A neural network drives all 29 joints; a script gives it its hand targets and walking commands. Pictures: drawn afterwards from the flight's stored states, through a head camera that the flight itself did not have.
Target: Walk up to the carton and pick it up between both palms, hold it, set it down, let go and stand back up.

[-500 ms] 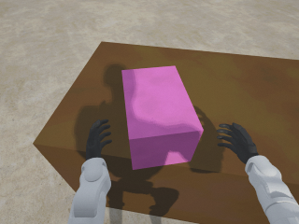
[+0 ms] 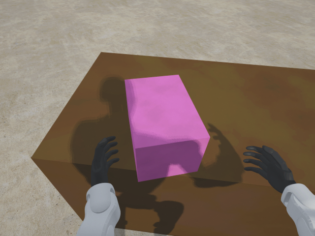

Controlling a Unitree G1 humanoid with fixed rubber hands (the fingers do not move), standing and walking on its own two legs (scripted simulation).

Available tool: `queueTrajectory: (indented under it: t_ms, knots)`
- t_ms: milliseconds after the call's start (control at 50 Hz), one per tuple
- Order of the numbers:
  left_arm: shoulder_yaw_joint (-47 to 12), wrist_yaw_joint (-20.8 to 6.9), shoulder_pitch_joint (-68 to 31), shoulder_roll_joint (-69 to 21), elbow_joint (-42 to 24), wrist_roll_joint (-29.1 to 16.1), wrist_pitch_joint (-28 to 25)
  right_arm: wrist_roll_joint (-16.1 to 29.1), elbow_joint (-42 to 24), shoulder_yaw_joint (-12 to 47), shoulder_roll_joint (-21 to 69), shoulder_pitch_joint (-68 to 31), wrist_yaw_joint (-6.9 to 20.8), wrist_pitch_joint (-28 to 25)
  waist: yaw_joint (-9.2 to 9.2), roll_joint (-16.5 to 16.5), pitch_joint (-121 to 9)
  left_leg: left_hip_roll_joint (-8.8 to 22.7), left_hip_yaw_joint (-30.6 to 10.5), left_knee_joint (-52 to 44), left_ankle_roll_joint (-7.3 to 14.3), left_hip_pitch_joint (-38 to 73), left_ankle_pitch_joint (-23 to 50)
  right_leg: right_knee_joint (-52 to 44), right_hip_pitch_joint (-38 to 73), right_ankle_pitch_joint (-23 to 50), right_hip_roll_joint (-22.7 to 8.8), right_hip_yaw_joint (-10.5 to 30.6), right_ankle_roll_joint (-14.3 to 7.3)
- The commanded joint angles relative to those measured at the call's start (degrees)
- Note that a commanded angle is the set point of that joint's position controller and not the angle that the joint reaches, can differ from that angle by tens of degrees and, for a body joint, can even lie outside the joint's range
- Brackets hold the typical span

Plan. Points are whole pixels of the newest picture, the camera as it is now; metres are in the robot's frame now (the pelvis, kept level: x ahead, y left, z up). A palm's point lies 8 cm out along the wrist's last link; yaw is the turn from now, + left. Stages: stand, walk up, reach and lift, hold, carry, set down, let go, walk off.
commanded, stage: set down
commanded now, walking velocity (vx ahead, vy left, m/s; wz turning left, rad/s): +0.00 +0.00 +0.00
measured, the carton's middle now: (159, 124) +0.45 +0.03 +0.02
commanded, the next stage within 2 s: none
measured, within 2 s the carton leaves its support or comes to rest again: neither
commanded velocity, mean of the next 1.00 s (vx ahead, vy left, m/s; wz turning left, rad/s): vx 0.00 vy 0.00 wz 0.00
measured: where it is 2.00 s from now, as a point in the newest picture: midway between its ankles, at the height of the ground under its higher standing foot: outside the picture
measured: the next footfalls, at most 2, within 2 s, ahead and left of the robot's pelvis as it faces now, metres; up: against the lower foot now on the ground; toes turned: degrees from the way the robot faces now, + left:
none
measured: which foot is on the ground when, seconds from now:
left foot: down 0.00-1.00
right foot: down 0.00-1.00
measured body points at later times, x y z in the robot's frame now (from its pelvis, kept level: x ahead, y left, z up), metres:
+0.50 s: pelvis -0.02 -0.01 +0.00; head -0.03 +0.00 +0.45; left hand +0.20 +0.15 +0.07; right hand +0.21 -0.27 +0.03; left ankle -0.03 +0.14 -0.74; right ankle +0.06 -0.08 -0.74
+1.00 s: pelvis +0.01 +0.01 +0.00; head +0.00 +0.02 +0.45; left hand +0.20 +0.19 +0.02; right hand +0.21 -0.25 +0.00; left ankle -0.03 +0.14 -0.74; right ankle +0.06 -0.08 -0.74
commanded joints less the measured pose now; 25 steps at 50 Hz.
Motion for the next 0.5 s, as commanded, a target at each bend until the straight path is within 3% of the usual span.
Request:
queueTrajectory:
  t_ms: [0, 140, 240, 480]
  knots:
    - [-1.65, 0.24, -7.08, -2.86, -11.11, 1.19, -1.78, 0.69, -7.96, -5.07, -13.70, -7.97, 0.63, -1.08, 0.78, -4.53, -7.95, -2.63, -3.23, -4.73, 2.38, -10.00, 6.34, -3.43, 13.88, -1.67, -1.65, 9.59, -1.25]
    - [-2.49, 0.44, -3.65, -2.26, -14.21, 0.75, -1.41, 0.65, -11.40, -6.51, -13.93, -2.22, 0.72, -0.90, -0.95, -4.46, -6.22, -2.56, -3.73, -5.15, 2.14, -8.66, 5.01, -4.47, 13.52, -4.34, -2.36, 9.69, -0.77]
    - [-2.80, 0.73, -1.23, -1.48, -16.76, -0.06, -1.40, 0.48, -15.59, -7.17, -13.13, 1.25, 0.67, -0.51, -1.69, -5.14, -4.08, -2.43, -4.09, -5.17, 2.20, -10.09, 2.01, -5.29, 12.74, -10.40, -2.95, 10.78, -0.34]
    - [-0.05, 0.51, 2.67, 0.78, -14.87, 0.23, -0.99, -0.24, -21.01, -6.25, -10.30, 6.27, -0.23, 0.58, -0.92, -6.37, 0.27, -2.53, -3.30, -5.02, 2.53, -12.47, -3.43, -7.83, 10.93, -22.46, -4.74, 14.15, 0.48]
